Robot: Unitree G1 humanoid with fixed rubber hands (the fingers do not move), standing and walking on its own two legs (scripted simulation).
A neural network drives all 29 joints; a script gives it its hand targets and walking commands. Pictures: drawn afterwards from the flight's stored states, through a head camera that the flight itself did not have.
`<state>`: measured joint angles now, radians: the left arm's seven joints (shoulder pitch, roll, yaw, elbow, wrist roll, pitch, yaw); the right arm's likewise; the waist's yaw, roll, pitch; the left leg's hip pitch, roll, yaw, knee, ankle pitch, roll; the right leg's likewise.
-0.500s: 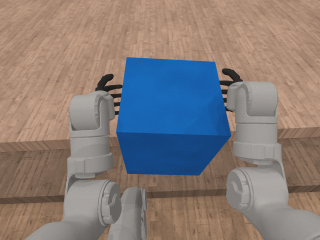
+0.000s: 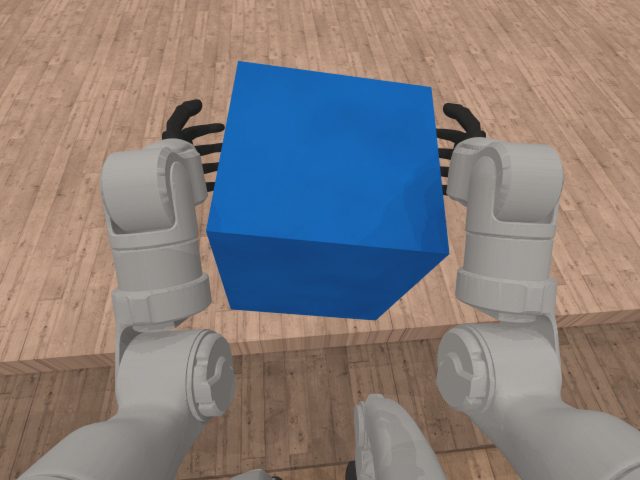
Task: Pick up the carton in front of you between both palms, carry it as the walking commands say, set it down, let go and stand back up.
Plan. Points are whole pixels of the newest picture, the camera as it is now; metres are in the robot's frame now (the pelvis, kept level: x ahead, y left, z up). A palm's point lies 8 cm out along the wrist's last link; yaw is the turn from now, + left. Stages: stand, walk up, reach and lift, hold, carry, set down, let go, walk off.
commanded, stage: carry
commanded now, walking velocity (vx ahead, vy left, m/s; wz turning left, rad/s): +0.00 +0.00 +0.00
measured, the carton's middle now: (318, 212) +0.41 +0.00 +0.09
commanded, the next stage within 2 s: none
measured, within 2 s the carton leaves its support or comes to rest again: neither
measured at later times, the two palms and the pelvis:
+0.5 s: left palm (209, 104) +0.53 +0.13 +0.16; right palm (438, 105) +0.52 -0.16 +0.16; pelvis +0.14 +0.01 +0.02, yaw +1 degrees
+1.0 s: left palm (175, 16) +0.59 +0.16 +0.24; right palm (411, 3) +0.62 -0.13 +0.24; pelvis +0.25 -0.02 +0.10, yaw +4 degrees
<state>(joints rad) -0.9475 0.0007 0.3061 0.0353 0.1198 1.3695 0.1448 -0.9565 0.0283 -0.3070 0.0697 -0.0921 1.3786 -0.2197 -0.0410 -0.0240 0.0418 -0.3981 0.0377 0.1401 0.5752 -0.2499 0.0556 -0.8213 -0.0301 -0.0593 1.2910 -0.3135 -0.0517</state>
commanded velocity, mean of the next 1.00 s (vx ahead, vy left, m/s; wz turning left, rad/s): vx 0.00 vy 0.00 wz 0.00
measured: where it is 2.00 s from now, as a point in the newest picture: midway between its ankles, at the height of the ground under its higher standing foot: (309, 410)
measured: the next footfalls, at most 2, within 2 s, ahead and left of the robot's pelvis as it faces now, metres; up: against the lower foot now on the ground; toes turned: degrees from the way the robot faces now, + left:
right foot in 0.08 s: +0.07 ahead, -0.11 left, +0.00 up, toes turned -3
right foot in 0.68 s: +0.36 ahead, -0.08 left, +0.10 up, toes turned -1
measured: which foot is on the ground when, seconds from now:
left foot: down 0.00-0.70, up 0.72-1.00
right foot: up 0.00-0.06, down 0.08-0.42, up 0.44-0.66, down 0.68-1.00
